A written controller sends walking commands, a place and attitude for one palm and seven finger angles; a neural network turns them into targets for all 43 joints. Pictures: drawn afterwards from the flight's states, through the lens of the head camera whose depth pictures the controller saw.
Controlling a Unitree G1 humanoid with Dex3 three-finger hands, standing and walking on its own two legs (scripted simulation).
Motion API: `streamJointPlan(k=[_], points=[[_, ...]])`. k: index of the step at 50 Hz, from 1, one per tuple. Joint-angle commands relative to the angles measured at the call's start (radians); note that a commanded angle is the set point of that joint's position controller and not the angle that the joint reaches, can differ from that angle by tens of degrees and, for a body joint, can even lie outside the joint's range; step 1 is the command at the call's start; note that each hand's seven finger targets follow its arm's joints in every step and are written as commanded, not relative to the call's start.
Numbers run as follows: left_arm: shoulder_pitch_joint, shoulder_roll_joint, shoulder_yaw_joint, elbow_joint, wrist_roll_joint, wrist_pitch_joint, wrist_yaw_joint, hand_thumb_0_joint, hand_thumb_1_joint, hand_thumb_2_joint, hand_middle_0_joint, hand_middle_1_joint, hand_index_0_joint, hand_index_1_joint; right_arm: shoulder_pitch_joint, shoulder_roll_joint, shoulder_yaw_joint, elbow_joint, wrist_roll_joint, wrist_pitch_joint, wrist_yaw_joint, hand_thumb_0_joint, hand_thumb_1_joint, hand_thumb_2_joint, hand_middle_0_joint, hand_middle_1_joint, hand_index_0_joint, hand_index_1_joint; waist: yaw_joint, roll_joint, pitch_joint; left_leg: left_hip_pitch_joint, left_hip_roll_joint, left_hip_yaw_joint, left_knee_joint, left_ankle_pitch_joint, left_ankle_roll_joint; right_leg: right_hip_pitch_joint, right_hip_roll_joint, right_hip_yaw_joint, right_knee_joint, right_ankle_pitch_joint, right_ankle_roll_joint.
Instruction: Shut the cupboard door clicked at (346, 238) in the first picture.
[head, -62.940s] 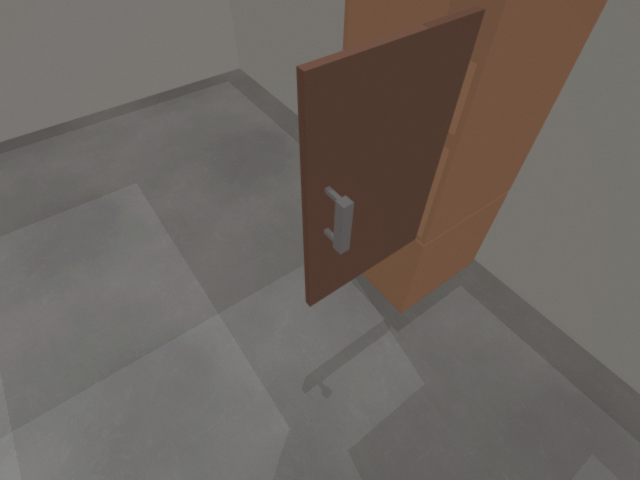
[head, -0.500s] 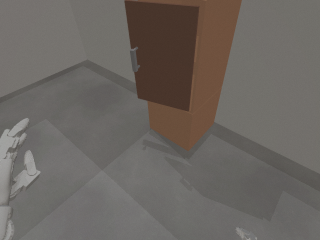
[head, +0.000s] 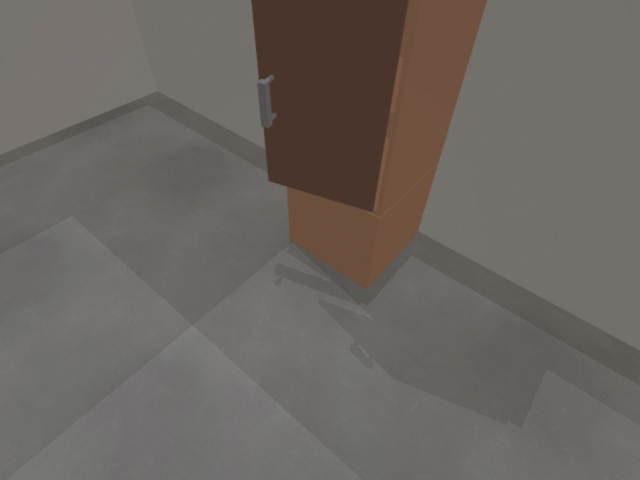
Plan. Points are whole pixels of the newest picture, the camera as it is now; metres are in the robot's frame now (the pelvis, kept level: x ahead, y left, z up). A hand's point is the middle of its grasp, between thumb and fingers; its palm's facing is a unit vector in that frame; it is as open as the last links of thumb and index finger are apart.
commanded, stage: let the arm hang, fingers relaxed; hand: left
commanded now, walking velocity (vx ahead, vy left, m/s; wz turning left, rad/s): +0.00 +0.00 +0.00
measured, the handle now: (268, 101) +1.03 +0.20 -0.04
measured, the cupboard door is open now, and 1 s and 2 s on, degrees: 16 16 16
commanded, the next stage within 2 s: look to check the result in 0.54 s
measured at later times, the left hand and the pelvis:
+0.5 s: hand out of the picture -0.03 +0.16 -0.18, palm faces +0.03 -0.99 -0.15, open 7.3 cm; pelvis +0.00 +0.01 +0.00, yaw -1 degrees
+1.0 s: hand out of the picture -0.03 +0.17 -0.17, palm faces +0.02 -0.98 -0.18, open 7.3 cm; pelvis +0.01 +0.00 +0.00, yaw -1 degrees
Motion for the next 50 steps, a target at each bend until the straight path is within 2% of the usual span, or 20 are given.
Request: streamJointPlan(k=[1,6,17,20,24,27,33,36,44,50], points=[[0.024,0.064,0.005,-0.007,-0.006,-0.025,0.015,0.000,0.900,0.900,-0.200,-0.300,-0.200,-0.300,0.045,-0.083,-0.011,-0.005,0.000,-0.020,-0.012,0.000,-0.900,-0.900,0.200,0.300,0.200,0.300,-0.010,-0.010,0.058,0.052,0.078,-0.108,-0.095,0.003,0.008,-0.120,-0.112,0.115,-0.105,0.038,-0.020],[0.045,0.042,0.006,0.013,-0.005,-0.020,0.021,0.000,0.900,0.900,-0.200,-0.300,-0.200,-0.300,0.083,-0.058,-0.012,0.023,-0.002,-0.014,-0.013,0.000,-0.900,-0.900,0.200,0.300,0.200,0.300,-0.011,-0.030,0.085,0.025,0.071,-0.107,-0.118,-0.074,0.009,-0.140,-0.106,0.113,-0.097,-0.018,-0.018],[0.078,0.004,0.014,0.012,0.000,-0.014,0.027,0.000,0.900,0.900,-0.200,-0.300,-0.200,-0.300,0.126,-0.021,-0.019,0.039,-0.004,-0.017,-0.016,0.000,-0.900,-0.900,0.200,0.300,0.200,0.300,-0.006,0.015,0.110,-0.024,0.067,-0.126,-0.153,-0.158,0.014,-0.159,-0.090,0.106,-0.050,-0.032,-0.014],[0.084,-0.001,0.015,0.011,0.000,-0.017,0.027,0.000,0.900,0.900,-0.200,-0.300,-0.200,-0.300,0.129,-0.016,-0.020,0.037,-0.004,-0.018,-0.016,0.000,-0.900,-0.900,0.200,0.300,0.200,0.300,-0.006,-0.007,0.098,-0.011,0.064,-0.118,-0.138,-0.136,0.015,-0.164,-0.093,0.105,-0.051,-0.025,-0.013],[0.086,-0.005,0.017,0.008,0.002,-0.019,0.029,0.000,0.900,0.900,-0.200,-0.300,-0.200,-0.300,0.131,-0.013,-0.022,0.037,-0.003,-0.019,-0.016,0.000,-0.900,-0.900,0.200,0.300,0.200,0.300,-0.009,0.015,0.098,-0.006,0.066,-0.117,-0.139,-0.136,0.015,-0.173,-0.091,0.108,-0.047,-0.019,-0.014],[0.092,-0.009,0.014,0.011,0.002,-0.018,0.028,0.000,0.900,0.900,-0.200,-0.300,-0.200,-0.300,0.127,-0.015,-0.023,0.034,-0.003,-0.015,-0.016,0.000,-0.900,-0.900,0.200,0.300,0.200,0.300,-0.011,0.005,0.110,-0.004,0.065,-0.117,-0.138,-0.153,0.015,-0.193,-0.089,0.112,-0.054,-0.039,-0.013],[0.090,0.004,0.015,0.008,0.002,-0.025,0.029,0.000,0.900,0.900,-0.200,-0.300,-0.200,-0.300,0.121,-0.026,-0.025,0.027,0.001,-0.018,-0.014,0.000,-0.900,-0.900,0.200,0.300,0.200,0.300,-0.014,-0.012,0.077,0.033,0.066,-0.104,-0.114,-0.094,0.015,-0.184,-0.093,0.121,-0.057,-0.009,-0.015],[0.085,0.000,0.013,0.010,0.001,-0.026,0.029,0.000,0.900,0.900,-0.200,-0.300,-0.200,-0.300,0.111,-0.022,-0.023,0.026,0.000,-0.019,-0.014,0.000,-0.900,-0.900,0.200,0.300,0.200,0.300,-0.014,-0.010,0.092,0.035,0.066,-0.100,-0.111,-0.076,0.016,-0.191,-0.098,0.121,-0.064,0.000,-0.014],[0.072,0.017,0.015,0.010,0.001,-0.030,0.029,0.000,0.900,0.900,-0.200,-0.300,-0.200,-0.300,0.093,-0.038,-0.022,0.025,0.001,-0.024,-0.015,0.000,-0.900,-0.900,0.200,0.300,0.200,0.300,-0.014,-0.004,0.067,0.061,0.071,-0.099,-0.099,-0.011,0.017,-0.163,-0.103,0.123,-0.067,0.041,-0.015],[0.059,0.024,0.013,0.007,0.000,-0.031,0.029,0.000,0.900,0.900,-0.200,-0.300,-0.200,-0.300,0.080,-0.040,-0.021,0.027,0.000,-0.021,-0.013,0.000,-0.900,-0.900,0.200,0.300,0.200,0.300,-0.014,-0.024,0.080,0.064,0.069,-0.096,-0.091,0.006,0.014,-0.160,-0.107,0.127,-0.079,0.048,-0.016]])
